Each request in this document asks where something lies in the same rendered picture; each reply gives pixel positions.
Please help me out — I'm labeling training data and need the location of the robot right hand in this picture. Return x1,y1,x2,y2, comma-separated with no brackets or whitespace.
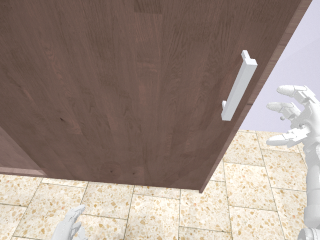
266,85,320,148

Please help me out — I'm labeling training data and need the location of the right robot upper arm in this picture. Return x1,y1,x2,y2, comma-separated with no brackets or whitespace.
297,227,320,240

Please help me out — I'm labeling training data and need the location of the robot right forearm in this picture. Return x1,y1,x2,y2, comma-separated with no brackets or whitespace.
302,136,320,230

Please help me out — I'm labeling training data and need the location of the robot left hand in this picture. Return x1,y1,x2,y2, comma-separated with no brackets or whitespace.
51,204,88,240

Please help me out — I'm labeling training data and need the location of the handle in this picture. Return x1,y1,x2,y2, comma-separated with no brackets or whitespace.
221,50,258,121

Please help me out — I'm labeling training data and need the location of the wardrobe door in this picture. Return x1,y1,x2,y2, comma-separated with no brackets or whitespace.
0,0,301,191
0,126,42,170

